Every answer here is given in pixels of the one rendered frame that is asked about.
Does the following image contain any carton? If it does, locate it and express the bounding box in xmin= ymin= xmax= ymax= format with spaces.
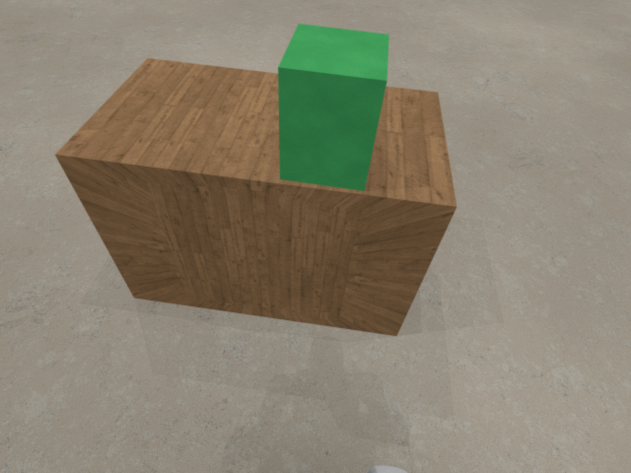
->
xmin=278 ymin=24 xmax=389 ymax=191

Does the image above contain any pedestal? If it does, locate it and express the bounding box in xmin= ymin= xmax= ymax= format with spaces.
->
xmin=55 ymin=58 xmax=456 ymax=336

